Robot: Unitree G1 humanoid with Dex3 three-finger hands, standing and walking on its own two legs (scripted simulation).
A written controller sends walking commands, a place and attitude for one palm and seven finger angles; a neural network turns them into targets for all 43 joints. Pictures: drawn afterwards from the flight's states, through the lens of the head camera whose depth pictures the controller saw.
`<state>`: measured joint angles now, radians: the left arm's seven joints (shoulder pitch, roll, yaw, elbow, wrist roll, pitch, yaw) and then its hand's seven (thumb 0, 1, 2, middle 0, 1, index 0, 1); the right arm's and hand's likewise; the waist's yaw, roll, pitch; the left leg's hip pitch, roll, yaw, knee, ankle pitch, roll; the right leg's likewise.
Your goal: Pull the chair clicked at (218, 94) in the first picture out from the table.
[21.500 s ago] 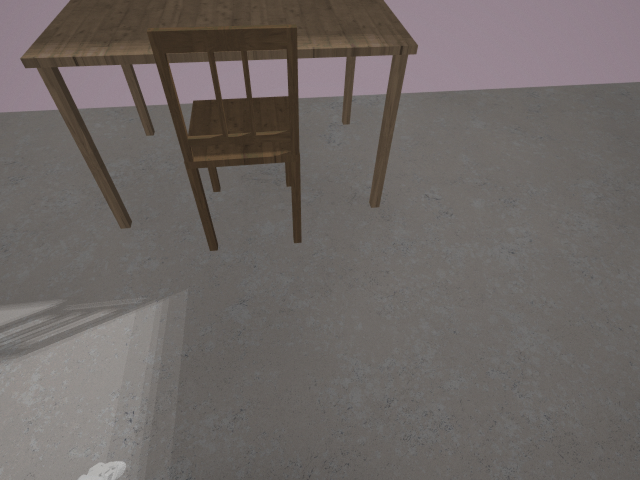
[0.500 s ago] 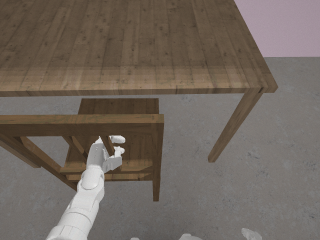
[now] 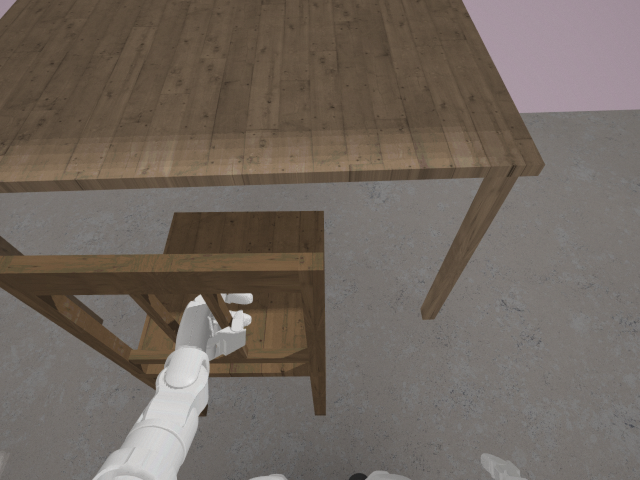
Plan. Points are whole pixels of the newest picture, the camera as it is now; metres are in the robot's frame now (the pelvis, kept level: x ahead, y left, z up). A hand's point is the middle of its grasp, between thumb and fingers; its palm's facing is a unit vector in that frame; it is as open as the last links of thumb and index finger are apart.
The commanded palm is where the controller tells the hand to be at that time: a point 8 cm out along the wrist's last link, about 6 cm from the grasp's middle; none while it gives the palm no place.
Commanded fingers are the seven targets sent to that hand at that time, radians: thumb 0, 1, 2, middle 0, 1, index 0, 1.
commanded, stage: step backward, pulling the chair out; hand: left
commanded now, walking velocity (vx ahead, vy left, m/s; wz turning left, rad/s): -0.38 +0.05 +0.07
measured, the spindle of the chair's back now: (170, 326) +0.33 +0.24 -0.09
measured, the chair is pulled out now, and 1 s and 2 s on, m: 0.10 0.23 0.45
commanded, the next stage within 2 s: none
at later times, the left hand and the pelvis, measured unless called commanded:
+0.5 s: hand (242, 373) +0.26 +0.12 -0.06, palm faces -0.03 -0.99 -0.16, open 4.8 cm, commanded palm +0.24 +0.17 -0.06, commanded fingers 0.00 0.90 0.90 -0.50 -1.45 -0.50 -1.45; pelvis -0.06 +0.00 +0.00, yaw +0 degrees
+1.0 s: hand (231, 432) +0.18 +0.12 -0.06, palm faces -0.09 -0.99 -0.14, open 4.8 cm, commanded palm +0.16 +0.18 -0.07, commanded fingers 0.00 0.90 0.90 -0.50 -1.45 -0.50 -1.45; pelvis -0.14 +0.03 +0.00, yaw +4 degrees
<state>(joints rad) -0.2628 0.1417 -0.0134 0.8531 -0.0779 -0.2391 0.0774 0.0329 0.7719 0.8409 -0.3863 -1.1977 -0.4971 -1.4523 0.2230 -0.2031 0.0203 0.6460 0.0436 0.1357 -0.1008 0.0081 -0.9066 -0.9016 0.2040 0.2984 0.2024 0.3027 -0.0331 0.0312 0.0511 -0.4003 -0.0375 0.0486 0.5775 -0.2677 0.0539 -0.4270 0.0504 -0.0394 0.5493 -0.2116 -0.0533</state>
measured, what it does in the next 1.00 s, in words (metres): walks backwards: left foot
